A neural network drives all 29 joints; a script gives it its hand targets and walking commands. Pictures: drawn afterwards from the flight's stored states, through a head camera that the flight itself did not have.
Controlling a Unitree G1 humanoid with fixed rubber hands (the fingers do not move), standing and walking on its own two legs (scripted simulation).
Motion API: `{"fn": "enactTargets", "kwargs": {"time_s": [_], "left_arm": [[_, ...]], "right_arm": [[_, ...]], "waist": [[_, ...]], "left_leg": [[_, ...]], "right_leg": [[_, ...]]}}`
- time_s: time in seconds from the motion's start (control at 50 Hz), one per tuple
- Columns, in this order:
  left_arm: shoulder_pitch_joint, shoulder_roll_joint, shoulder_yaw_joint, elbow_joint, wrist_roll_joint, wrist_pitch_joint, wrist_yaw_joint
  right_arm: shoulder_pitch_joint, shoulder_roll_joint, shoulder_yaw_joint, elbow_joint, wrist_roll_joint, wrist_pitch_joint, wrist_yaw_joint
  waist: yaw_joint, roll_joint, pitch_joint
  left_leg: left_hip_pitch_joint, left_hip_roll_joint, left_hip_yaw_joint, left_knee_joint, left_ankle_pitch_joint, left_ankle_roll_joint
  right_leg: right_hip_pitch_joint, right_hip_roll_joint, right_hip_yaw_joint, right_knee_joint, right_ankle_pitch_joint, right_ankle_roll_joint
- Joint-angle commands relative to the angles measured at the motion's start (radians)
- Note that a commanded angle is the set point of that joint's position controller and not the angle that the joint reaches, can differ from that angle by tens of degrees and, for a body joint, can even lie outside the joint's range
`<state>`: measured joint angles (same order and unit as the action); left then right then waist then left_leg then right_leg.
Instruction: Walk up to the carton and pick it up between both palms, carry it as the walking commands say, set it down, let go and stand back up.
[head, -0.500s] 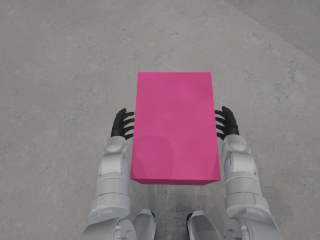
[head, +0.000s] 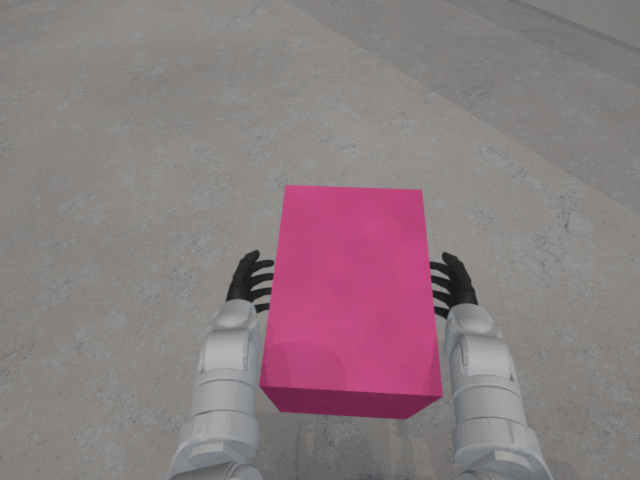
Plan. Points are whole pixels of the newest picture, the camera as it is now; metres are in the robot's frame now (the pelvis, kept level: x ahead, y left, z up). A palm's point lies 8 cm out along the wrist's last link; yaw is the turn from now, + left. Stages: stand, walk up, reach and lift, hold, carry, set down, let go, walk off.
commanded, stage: reach and lift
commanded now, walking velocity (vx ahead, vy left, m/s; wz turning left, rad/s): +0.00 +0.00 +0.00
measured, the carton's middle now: (347, 306) +0.37 +0.00 -0.08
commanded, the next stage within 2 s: hold in 1.50 s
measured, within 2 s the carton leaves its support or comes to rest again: neither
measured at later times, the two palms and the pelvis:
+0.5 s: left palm (228, 298) +0.31 +0.15 +0.06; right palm (477, 300) +0.31 -0.14 +0.06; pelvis +0.01 +0.00 +0.01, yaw +0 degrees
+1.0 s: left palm (230, 296) +0.31 +0.14 +0.07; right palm (484, 304) +0.30 -0.15 +0.07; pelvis +0.01 +0.00 +0.02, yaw +0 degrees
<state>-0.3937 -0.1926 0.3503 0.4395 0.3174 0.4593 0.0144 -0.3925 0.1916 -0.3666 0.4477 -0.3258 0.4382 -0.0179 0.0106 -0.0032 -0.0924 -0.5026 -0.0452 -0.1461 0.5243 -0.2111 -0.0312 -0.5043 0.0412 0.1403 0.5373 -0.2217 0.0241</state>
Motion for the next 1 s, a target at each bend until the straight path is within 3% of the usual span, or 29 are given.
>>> {"fn": "enactTargets", "kwargs": {"time_s": [0.0,0.4,0.58,0.7,0.98], "left_arm": [[-0.461,-0.966,-0.563,0.055,-0.193,-0.005,-0.263],[-0.484,-0.956,-0.620,-0.080,-0.287,0.184,-0.262],[-0.461,-0.935,-0.591,-0.115,-0.278,0.254,-0.265],[-0.473,-0.912,-0.568,-0.113,-0.266,0.262,-0.266],[-0.427,-0.921,-0.607,-0.152,-0.268,0.253,-0.252]], "right_arm": [[-0.454,0.918,0.579,0.078,0.188,0.011,0.283],[-0.471,0.948,0.634,-0.038,0.279,0.197,0.276],[-0.455,0.924,0.617,-0.087,0.278,0.272,0.272],[-0.463,0.907,0.587,-0.092,0.266,0.281,0.268],[-0.435,0.902,0.623,-0.161,0.282,0.272,0.269]], "waist": [[0.001,0.007,-0.406],[-0.002,0.006,-0.200],[-0.008,-0.002,-0.098],[-0.019,-0.002,-0.071],[-0.018,0.009,-0.137]], "left_leg": [[0.266,-0.064,0.108,-0.073,0.229,0.000],[0.442,-0.046,0.104,-0.186,0.145,0.008],[0.478,-0.047,0.094,-0.228,0.112,0.011],[0.473,-0.048,0.089,-0.232,0.098,0.013],[0.506,-0.051,0.078,-0.226,0.188,0.008]], "right_leg": [[0.260,0.066,-0.109,-0.074,0.226,-0.014],[0.434,0.046,-0.102,-0.202,0.149,-0.011],[0.477,0.038,-0.095,-0.246,0.129,-0.012],[0.488,0.041,-0.094,-0.252,0.124,-0.015],[0.510,0.054,-0.097,-0.241,0.199,-0.013]]}}
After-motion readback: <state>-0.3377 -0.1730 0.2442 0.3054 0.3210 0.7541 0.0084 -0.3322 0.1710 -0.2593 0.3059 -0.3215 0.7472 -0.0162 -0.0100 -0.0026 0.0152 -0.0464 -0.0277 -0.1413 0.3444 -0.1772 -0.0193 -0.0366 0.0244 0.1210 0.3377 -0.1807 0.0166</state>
